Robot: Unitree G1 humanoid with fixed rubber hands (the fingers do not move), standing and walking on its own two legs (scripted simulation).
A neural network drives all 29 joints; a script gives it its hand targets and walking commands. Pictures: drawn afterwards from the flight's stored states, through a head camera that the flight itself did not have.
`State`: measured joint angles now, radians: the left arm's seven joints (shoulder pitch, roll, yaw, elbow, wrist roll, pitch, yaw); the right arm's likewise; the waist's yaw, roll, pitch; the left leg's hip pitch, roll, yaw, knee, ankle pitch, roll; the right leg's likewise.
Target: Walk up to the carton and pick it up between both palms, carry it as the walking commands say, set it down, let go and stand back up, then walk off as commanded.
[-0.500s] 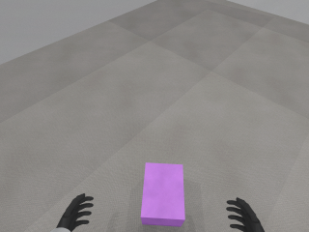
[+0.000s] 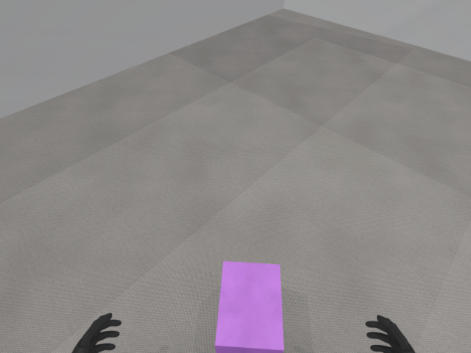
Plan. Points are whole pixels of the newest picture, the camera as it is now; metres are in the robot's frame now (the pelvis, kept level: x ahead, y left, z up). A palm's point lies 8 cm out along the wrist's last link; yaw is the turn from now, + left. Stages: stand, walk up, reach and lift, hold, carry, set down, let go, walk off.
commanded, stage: stand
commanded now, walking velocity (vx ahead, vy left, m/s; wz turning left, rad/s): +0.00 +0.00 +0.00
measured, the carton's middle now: (249, 310) +0.43 -0.03 -0.67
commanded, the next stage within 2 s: walk off in 1.70 s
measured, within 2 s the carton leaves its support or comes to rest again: neither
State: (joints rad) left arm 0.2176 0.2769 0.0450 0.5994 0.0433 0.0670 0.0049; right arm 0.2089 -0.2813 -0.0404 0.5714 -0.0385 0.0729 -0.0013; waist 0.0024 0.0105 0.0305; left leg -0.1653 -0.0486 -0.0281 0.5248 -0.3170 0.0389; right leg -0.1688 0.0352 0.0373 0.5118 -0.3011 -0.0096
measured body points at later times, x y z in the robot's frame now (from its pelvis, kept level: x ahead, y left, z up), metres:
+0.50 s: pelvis +0.02 -0.01 +0.01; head +0.01 -0.01 +0.46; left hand +0.14 +0.29 -0.10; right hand +0.15 -0.30 -0.09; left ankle -0.02 +0.09 -0.74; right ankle -0.01 -0.12 -0.74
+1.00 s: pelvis +0.00 -0.01 +0.01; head -0.01 -0.01 +0.46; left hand +0.10 +0.30 -0.10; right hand +0.11 -0.32 -0.10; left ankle -0.02 +0.10 -0.74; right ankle -0.01 -0.12 -0.74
